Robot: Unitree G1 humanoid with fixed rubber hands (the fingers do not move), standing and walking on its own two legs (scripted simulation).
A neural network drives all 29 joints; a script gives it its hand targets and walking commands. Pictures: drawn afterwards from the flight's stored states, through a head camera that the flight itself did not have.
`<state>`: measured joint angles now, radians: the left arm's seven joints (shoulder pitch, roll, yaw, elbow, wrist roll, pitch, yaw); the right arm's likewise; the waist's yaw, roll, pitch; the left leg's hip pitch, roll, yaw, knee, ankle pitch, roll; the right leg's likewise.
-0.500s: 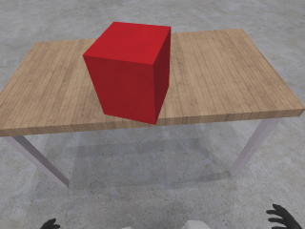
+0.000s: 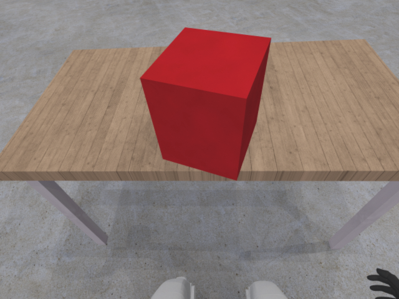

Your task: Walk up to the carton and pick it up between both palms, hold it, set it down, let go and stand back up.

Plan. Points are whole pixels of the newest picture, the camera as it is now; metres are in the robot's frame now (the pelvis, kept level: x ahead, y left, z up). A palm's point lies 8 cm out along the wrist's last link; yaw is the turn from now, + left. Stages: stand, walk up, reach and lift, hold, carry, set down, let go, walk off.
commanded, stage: walk up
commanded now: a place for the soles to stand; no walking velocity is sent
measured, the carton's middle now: (211, 105) +0.51 +0.01 +0.09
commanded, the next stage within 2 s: reach and lift in 1.96 s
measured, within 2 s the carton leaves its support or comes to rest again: neither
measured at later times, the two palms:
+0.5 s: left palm (49, 269) +0.18 +0.37 -0.08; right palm (386, 295) +0.15 -0.32 -0.09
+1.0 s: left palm (70, 237) +0.25 +0.34 -0.07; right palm (362, 247) +0.23 -0.30 -0.07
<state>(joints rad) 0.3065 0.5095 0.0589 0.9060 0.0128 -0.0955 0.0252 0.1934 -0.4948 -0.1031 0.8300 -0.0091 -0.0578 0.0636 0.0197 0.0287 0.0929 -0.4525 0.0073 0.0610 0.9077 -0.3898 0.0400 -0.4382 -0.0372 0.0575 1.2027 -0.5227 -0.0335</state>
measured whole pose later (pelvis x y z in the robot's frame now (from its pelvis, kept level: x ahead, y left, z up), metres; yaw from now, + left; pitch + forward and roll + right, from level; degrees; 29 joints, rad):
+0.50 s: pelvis +0.09 +0.02 -0.01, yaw -1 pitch -4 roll +0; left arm 0.19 0.48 0.05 0.92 0.01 -0.06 0.03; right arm 0.24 -0.47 -0.06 0.91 -0.02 -0.06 0.01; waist -0.02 0.02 0.09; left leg -0.43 0.01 0.04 0.97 -0.47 0.03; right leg -0.46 0.00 0.02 0.98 -0.53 -0.02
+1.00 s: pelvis +0.12 +0.02 +0.02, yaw -3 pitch -3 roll +0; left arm 0.07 0.42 0.01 1.03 0.01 -0.07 0.02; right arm 0.04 -0.41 -0.03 0.99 0.00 -0.03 0.01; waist 0.00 0.01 0.09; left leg -0.29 0.02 0.07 0.77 -0.42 0.02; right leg -0.32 0.01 0.06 0.75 -0.38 0.02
